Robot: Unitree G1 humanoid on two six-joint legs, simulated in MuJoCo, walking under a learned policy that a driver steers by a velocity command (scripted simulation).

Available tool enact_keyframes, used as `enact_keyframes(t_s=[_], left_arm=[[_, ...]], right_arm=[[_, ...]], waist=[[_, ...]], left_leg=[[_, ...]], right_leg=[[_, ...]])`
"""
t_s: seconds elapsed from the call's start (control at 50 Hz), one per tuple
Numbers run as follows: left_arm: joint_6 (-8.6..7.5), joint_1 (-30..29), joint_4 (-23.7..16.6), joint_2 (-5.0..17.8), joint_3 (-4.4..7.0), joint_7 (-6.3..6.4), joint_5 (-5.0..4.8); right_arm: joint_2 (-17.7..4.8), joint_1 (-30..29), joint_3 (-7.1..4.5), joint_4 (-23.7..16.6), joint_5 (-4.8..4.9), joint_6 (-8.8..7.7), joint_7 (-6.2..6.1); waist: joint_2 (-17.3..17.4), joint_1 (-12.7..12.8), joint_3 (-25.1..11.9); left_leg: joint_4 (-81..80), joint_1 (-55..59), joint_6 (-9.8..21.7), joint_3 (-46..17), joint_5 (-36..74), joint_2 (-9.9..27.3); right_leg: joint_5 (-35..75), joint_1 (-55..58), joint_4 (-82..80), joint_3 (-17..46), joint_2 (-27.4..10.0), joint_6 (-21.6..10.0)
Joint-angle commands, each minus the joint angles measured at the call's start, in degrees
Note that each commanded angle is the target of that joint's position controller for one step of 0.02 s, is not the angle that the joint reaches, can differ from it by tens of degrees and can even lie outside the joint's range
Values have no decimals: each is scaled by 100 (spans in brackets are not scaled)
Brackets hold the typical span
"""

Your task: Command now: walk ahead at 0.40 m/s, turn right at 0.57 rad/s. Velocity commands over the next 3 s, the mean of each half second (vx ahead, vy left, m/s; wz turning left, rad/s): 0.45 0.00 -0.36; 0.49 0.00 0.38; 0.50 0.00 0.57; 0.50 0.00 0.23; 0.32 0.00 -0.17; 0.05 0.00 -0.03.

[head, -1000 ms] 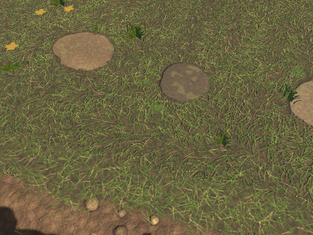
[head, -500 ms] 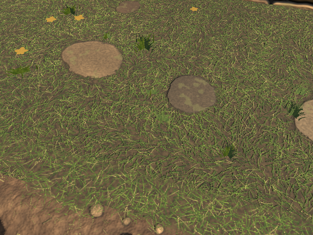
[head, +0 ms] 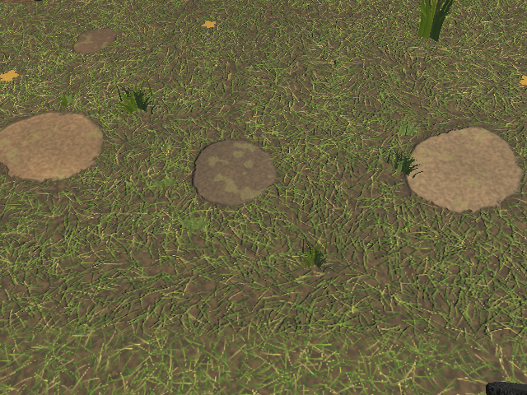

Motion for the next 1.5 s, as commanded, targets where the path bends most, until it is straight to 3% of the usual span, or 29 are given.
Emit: enact_keyframes(t_s=[0.02,0.04,0.06,0.08,0.1,0.12,0.18,0.36,0.44,0.5,0.52,0.54,0.56,0.58,0.62,0.72,0.88,0.98,1.04,1.06,1.08,1.1,1.12,1.14,1.16,1.26,1.34,1.4,1.5], left_arm=[[-37,-253,-416,897,230,-4,-7],[-35,-280,-448,695,169,-3,8],[-54,-378,-531,371,61,-8,67],[-119,-180,-811,-29,-55,3,20],[-164,-16,-846,469,44,22,-127],[-152,-233,-747,836,145,16,-130],[-134,-564,-720,645,152,-69,-9],[-270,-1681,-1151,28,-144,-291,70],[-331,-2122,-1368,196,-92,-380,16],[-343,-733,-1008,710,202,-322,51],[-295,240,-813,1010,325,-234,107],[-263,616,-757,1642,421,-181,231],[-257,741,-764,1127,303,-186,252],[-280,331,-711,857,192,-196,211],[-337,-365,-638,470,81,-218,164],[-600,-885,-381,343,127,-216,211],[-490,-462,9,770,284,-66,151],[-262,-295,174,1041,378,-47,5],[-138,-454,109,1086,348,0,-63],[-198,-250,-19,636,184,10,154],[-381,25,-338,117,-3,-47,186],[-578,-660,-409,705,93,-121,-15],[-667,-1038,-554,768,102,-148,-158],[-701,-1043,-510,680,80,-100,-56],[-680,-1005,-453,731,120,-61,111],[-432,-1075,-499,471,69,-76,240],[-461,-1955,-692,239,-51,-134,197],[-529,-2365,-802,350,-32,-221,102],[-648,-1650,-648,698,160,-263,79]], right_arm=[[-628,-128,-166,-389,43,-232,10],[-713,302,-217,-270,20,-255,-25],[-959,1105,-294,-141,-53,-273,-82],[-1555,1722,-399,-34,-199,-228,-101],[-1405,1672,-372,49,-187,-210,-37],[-939,1356,-243,-58,-128,-199,-44],[-424,973,-54,-50,-175,-130,-105],[-771,1378,-58,341,-36,-104,-120],[-961,1822,-64,579,77,19,-104],[-1078,1748,-52,593,60,109,-129],[-828,1711,57,480,-45,79,-129],[44,2468,319,290,-127,5,-86],[-434,2278,212,428,34,-77,-74],[-799,1762,75,232,191,-82,-74],[-667,1334,80,138,66,-29,-115],[-230,1451,88,162,26,330,-144],[-85,15,193,-372,-29,262,123],[-296,-304,116,-745,-25,283,245],[-952,1524,-280,-382,21,356,138],[-1511,2168,-444,-243,47,430,9],[-1863,1797,-449,-472,36,346,29],[-1315,1843,-292,-561,0,254,90],[-1059,1710,-223,-505,-32,174,94],[-907,1367,-171,-521,-21,129,94],[-696,1047,-114,-576,-35,113,64],[-820,1004,-127,-604,-82,93,-109],[-896,1283,-150,-487,-24,168,-207],[-931,1585,-164,-371,8,218,-227],[-785,1484,-148,-389,-7,293,-250]], waist=[[-992,-370,102],[-941,-587,-59],[-521,-953,-530],[1087,-888,-1039],[1407,-761,-730],[950,-780,-131],[596,-635,294],[352,-782,449],[404,-765,537],[419,163,-376],[253,612,-1125],[-1453,217,-2226],[-1325,457,-2621],[-1084,362,-1472],[-718,-16,-476],[-534,-520,132],[-184,-80,617],[-364,-144,471],[-426,-1205,-667],[574,-1260,-1131],[1536,-659,-1890],[555,-1109,-1937],[377,-1054,-1160],[-131,-745,-621],[-93,-545,-428],[48,-340,-123],[306,-693,36],[396,-862,72],[684,-366,-109]], left_leg=[[-511,862,177,157,149,-96],[-668,1581,296,133,145,21],[-742,2743,594,-578,-280,741],[-1332,3966,1319,-2763,-1797,2048],[-1752,3661,1703,-4015,-3146,2508],[-1779,3212,1574,-3332,-3066,2276],[-1902,2357,1224,-1500,-958,1572],[-2235,1888,1375,179,1143,1260],[-2026,2244,1282,26,1698,1548],[-263,2118,978,298,3781,1267],[1175,1028,755,394,2667,1016],[3504,-986,366,505,-1278,90],[4365,-1392,365,-362,-2261,-3],[4628,-1918,408,-283,-1899,275],[4160,-1715,410,-67,-1047,708],[3569,-1186,277,-183,-246,888],[1168,-1392,392,327,1367,725],[664,-1208,788,847,337,351],[256,1503,1297,1115,164,-385],[214,3188,1679,-540,494,625],[-796,4643,2890,-4012,-965,1854],[-1404,4608,2650,-4171,-1309,1945],[-1432,3976,2419,-3354,-1019,1779],[-1400,3090,2214,-2673,-329,1518],[-1421,2452,2105,-2172,299,1305],[-1718,1236,2074,-1252,1702,885],[-1596,934,1682,-901,1008,489],[-1388,1087,1594,-1250,535,633],[-387,1554,1301,-1905,635,758]], right_leg=[[-490,-676,-412,1496,-1086,-801],[-443,-987,-3,1389,-870,-640],[-646,-1640,1206,948,-531,-374],[-1693,-3127,3160,6,256,-13],[-1692,-3974,4243,-69,-94,73],[-1178,-4204,4639,-59,-374,73],[-95,-3870,4516,-233,-742,136],[1502,-3227,2006,-1009,-739,293],[1311,-2675,1172,-1133,-545,74],[1323,-425,662,-1360,-143,-283],[1374,1324,962,-761,-804,-517],[484,3302,629,1896,-2594,-1336],[-142,3003,-217,3050,-2757,-1464],[-164,2270,-338,2101,-2545,-1198],[528,785,-667,784,-2073,-982],[1600,-375,-1486,-662,-1851,-935],[2005,258,-1587,-1963,-1801,-731],[4035,1243,-674,-2283,-1977,-518],[5428,577,2070,-2582,-1615,-137],[2200,-1063,3965,-2545,-1241,168],[-1705,-3251,5810,-1485,30,485],[-1498,-3854,5991,-497,-247,349],[-1005,-4089,5701,-568,-463,217],[-573,-3851,5163,-587,-730,195],[-315,-3462,4667,-569,-902,237],[465,-2899,3452,-784,-877,623],[1958,-2486,1628,-863,-524,725],[2234,-2216,992,-787,-340,672],[1422,-1253,411,-743,-289,227]])
Next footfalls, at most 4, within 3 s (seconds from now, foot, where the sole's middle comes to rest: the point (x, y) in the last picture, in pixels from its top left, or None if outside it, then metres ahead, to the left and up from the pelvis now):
0.06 left None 0.12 0.14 -0.78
0.52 right None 0.39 -0.18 -0.78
1.04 left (285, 322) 0.69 0.06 -0.78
1.52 right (329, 227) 1.01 -0.07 -0.78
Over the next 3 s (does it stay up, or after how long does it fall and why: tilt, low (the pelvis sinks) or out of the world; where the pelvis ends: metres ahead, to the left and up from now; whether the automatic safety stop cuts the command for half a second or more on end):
stays up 1.27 0.24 -0.01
